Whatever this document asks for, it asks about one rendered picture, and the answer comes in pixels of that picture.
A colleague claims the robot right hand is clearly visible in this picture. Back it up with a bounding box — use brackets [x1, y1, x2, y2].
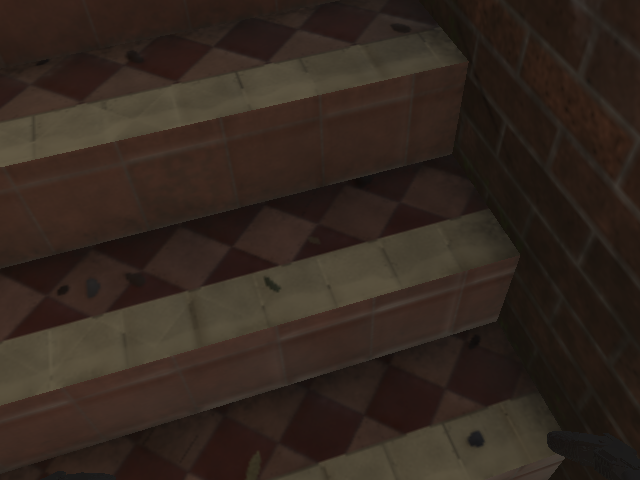
[547, 431, 640, 480]

